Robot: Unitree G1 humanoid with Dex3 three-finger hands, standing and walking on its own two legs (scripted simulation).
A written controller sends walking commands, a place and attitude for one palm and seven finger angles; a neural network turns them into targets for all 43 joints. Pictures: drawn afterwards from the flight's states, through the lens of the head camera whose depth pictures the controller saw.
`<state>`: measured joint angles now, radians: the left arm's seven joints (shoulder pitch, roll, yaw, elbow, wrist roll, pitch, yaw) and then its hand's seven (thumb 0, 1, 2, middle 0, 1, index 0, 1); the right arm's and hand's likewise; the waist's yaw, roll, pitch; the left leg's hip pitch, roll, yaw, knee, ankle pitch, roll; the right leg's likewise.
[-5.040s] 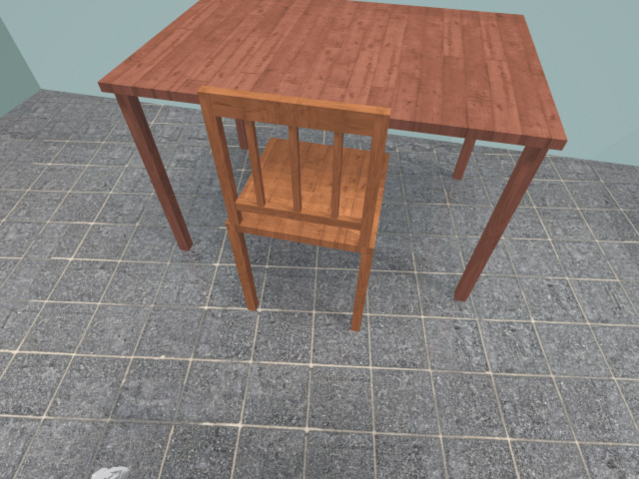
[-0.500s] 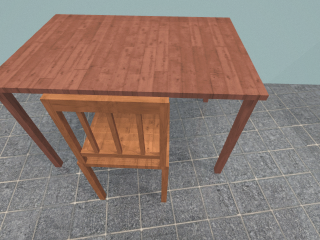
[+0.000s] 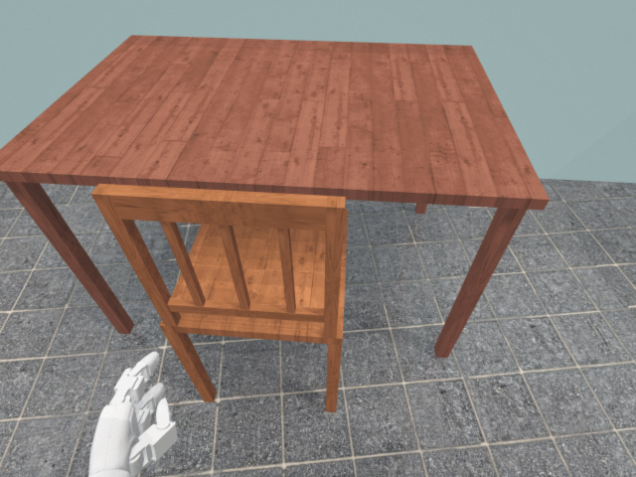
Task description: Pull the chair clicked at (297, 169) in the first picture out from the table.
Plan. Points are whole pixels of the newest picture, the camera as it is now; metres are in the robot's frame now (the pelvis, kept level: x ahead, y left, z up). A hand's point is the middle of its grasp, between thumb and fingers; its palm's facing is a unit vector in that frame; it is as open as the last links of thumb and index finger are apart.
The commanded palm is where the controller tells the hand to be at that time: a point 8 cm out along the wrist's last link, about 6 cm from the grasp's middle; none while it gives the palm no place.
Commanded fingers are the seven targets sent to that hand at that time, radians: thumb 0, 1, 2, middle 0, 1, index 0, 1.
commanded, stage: raise the hand toward the chair's back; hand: left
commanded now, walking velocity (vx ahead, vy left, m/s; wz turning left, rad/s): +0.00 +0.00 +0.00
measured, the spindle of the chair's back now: (236, 268) +0.49 +0.17 -0.08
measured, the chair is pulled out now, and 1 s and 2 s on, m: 0.00 0.00 0.00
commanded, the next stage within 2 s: aim the fingers beside a spindle in 1.92 s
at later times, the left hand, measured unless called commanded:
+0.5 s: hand (190, 438) +0.19 +0.17 -0.05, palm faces -0.10 -0.99 -0.04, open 11.5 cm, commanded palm +0.16 +0.23 -0.04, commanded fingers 0.00 0.08 0.55 -0.12 -0.17 -0.12 -0.17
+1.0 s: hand (174, 413) +0.22 +0.19 -0.04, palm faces -0.05 -1.00 -0.06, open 15.6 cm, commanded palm +0.19 +0.25 -0.03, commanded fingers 0.00 -0.50 0.30 -0.06 -0.08 -0.06 -0.08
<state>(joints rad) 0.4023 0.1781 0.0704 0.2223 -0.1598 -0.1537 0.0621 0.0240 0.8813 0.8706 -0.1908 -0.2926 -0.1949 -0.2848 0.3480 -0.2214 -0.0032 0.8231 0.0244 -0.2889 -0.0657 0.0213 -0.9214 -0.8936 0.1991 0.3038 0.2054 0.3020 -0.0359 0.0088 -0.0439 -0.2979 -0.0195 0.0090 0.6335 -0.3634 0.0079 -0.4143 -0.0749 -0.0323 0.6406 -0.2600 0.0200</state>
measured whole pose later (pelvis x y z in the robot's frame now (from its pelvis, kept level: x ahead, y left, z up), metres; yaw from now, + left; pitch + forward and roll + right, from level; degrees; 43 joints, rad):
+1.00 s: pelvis +0.00 +0.00 -0.08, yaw +1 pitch +17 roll -3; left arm 0.43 0.26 0.19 -0.06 -0.26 -0.38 -0.31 0.00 -0.27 0.39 -0.08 -0.12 -0.09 -0.11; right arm 0.22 -0.24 -0.03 0.50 0.03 -0.22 -0.04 0.02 -0.90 -0.89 0.20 0.30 0.20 0.30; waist -0.03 0.01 -0.16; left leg -0.89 0.01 -0.04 1.21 -0.62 0.00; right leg -0.96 -0.05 -0.07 1.12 -0.45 0.02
